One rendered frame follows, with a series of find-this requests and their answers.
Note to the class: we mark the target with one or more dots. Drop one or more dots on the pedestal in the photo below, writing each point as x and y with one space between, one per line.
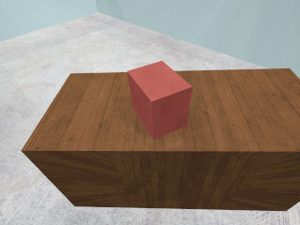
240 149

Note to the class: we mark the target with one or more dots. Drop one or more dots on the carton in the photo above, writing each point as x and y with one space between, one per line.
160 97

